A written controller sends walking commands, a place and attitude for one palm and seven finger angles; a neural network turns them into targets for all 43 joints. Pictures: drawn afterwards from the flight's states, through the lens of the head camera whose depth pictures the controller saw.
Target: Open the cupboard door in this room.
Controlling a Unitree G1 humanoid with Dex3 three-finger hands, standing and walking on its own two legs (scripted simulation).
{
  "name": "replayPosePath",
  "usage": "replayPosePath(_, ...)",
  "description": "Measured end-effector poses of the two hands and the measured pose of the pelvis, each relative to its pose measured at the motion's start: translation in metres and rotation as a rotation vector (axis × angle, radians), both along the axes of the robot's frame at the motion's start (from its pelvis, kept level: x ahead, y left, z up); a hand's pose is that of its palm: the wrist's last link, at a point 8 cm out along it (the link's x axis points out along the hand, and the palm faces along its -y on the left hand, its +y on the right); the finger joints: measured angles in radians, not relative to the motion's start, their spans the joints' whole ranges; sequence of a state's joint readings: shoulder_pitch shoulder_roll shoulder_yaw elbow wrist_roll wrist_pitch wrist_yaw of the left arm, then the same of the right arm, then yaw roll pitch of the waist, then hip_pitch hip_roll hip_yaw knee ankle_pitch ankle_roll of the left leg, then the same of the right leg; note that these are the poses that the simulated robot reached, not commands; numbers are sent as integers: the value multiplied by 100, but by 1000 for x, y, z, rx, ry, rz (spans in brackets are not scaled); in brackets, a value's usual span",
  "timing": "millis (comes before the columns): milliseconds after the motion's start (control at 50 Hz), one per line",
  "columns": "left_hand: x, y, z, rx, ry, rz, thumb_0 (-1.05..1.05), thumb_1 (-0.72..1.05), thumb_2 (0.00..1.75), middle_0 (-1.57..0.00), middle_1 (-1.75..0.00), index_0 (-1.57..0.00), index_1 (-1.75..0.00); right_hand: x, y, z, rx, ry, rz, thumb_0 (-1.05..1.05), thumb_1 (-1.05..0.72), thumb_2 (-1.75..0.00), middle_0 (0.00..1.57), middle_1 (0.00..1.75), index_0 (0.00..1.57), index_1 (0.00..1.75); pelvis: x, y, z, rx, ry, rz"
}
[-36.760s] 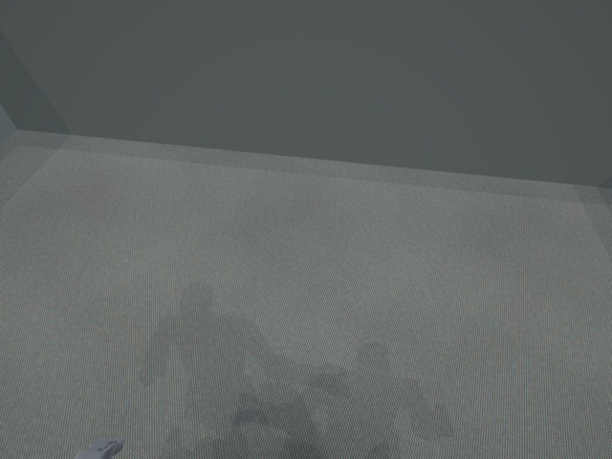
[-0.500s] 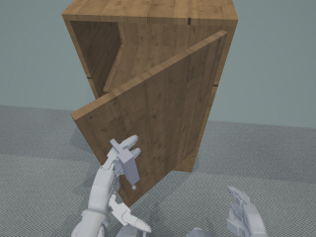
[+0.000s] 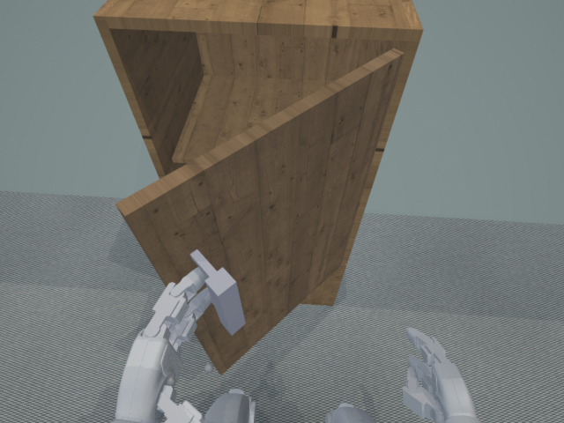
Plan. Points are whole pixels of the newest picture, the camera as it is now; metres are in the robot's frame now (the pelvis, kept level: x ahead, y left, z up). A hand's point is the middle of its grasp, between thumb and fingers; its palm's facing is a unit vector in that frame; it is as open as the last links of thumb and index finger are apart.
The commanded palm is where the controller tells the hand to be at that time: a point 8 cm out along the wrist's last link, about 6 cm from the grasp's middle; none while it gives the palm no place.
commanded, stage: slide the hand sideways off the handle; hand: left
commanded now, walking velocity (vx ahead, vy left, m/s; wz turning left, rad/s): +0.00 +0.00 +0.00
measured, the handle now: (217, 292) +0.27 +0.10 +0.07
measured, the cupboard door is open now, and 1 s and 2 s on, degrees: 47 46 46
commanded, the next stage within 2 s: draw the hand back to the body in 0.50 s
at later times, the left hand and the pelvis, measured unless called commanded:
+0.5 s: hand (148, 403) +0.15 +0.15 +0.07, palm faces +0.00 -1.00 -0.05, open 16.1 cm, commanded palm +0.11 +0.21 +0.07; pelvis +0.00 -0.02 -0.01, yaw +1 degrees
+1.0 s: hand (106, 378) +0.16 +0.18 +0.12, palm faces -0.03 -1.00 -0.06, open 16.3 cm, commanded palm +0.12 +0.25 +0.14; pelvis +0.00 +0.01 +0.02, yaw +1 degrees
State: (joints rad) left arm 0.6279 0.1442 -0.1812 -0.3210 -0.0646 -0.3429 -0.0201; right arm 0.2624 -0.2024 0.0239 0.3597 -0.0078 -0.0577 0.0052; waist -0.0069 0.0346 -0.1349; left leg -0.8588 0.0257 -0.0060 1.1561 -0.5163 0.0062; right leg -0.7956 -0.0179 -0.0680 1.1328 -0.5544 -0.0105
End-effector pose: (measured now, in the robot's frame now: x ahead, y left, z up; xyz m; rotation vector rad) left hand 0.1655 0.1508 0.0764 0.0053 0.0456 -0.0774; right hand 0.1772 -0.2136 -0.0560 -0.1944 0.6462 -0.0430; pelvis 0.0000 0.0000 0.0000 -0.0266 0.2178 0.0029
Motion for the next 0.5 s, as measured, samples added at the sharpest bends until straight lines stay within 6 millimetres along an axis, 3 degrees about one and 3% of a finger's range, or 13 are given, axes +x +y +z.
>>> replayPosePath(280, -15, 22, 0, 25, 31, 22, -2, -50, 30, -21, -33, -23, -34, 12, -15, -4, 1, -6, -43, 2, -90, -89, 20, 30, 21, 30, 2, -13, -3, 1, 3, 6)
replayPosePath(500, -40, 55, -3, 44, 30, 80, -2, -50, 30, -17, -31, -19, -32, 12, -27, -9, -28, -19, -63, 2, -90, -89, 20, 30, 20, 30, -3, -17, -9, -7, 6, 15)
